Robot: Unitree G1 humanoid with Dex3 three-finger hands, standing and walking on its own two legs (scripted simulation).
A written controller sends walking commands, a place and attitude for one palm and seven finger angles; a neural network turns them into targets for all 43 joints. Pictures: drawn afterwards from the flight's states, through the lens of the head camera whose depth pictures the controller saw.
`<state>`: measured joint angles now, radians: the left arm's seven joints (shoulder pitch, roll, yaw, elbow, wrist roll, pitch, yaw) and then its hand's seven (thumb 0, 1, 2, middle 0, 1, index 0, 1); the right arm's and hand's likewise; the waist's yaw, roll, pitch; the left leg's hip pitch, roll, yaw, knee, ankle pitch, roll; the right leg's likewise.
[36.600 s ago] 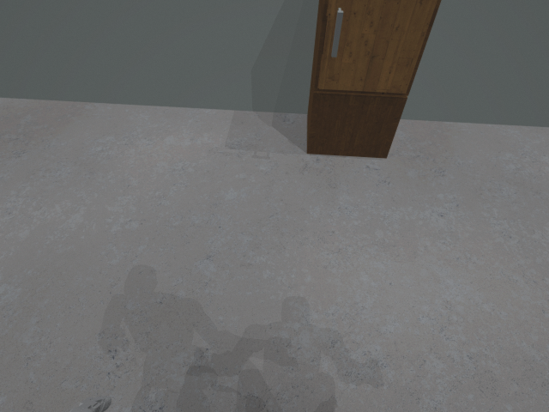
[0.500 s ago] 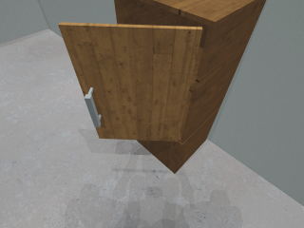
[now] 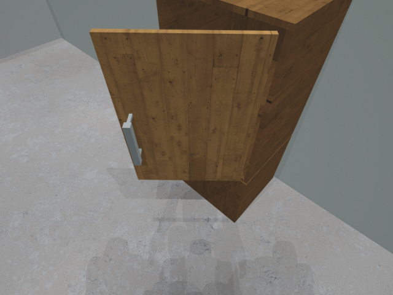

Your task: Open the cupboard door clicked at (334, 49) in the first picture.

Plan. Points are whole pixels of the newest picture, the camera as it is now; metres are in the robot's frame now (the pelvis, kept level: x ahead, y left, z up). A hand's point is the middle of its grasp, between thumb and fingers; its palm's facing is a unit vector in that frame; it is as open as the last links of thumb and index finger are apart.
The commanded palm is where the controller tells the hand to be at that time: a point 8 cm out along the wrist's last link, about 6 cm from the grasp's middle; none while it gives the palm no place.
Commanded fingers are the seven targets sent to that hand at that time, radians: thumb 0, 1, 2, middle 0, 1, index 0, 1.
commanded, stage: raise the hand with hooked fingers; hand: left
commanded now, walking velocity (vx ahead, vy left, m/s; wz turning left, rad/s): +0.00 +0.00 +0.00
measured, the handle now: (134, 140) +0.55 +0.23 -0.08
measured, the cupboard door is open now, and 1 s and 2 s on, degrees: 42 42 42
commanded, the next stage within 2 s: none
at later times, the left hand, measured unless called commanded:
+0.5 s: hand (118, 290) +0.15 +0.18 -0.09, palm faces +0.12 -0.99 -0.01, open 8.8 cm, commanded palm +0.14 +0.24 -0.07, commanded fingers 0.00 0.34 0.66 -0.24 -0.66 -0.24 -0.66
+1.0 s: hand (104, 261) +0.20 +0.22 -0.07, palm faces +0.05 -1.00 -0.06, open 11.9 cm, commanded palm +0.17 +0.27 -0.07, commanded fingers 0.00 -0.24 0.41 -0.28 -1.03 -0.28 -1.03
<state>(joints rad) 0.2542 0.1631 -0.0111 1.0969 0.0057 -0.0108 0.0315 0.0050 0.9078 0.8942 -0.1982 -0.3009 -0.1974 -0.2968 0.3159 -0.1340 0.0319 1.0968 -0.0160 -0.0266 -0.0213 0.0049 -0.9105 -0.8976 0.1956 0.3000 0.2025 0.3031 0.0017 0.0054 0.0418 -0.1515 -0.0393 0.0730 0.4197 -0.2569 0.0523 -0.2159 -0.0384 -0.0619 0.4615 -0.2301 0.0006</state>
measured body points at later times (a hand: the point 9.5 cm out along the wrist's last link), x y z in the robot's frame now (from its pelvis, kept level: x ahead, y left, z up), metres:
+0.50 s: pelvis -0.02 -0.03 -0.11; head +0.04 -0.01 +0.34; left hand +0.14 +0.23 -0.09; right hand +0.24 -0.27 -0.13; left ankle -0.02 +0.08 -0.74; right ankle +0.01 -0.12 -0.74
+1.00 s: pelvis -0.04 -0.03 -0.10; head +0.05 -0.02 +0.34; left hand +0.19 +0.27 -0.07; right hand +0.11 -0.30 -0.19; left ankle -0.02 +0.08 -0.74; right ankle +0.01 -0.12 -0.74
